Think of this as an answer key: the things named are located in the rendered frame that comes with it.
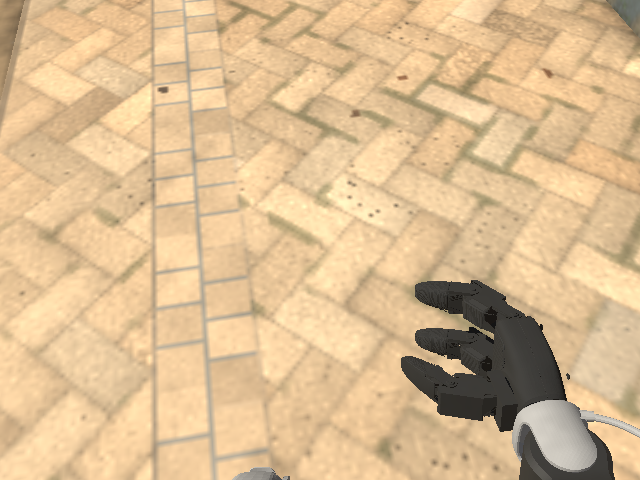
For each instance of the right robot forearm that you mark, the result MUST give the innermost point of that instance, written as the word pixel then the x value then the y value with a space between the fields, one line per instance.
pixel 552 443

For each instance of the robot left shin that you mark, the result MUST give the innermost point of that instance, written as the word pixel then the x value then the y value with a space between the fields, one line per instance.
pixel 267 469

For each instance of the right robot hand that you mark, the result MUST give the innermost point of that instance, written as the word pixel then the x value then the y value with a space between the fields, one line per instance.
pixel 513 371

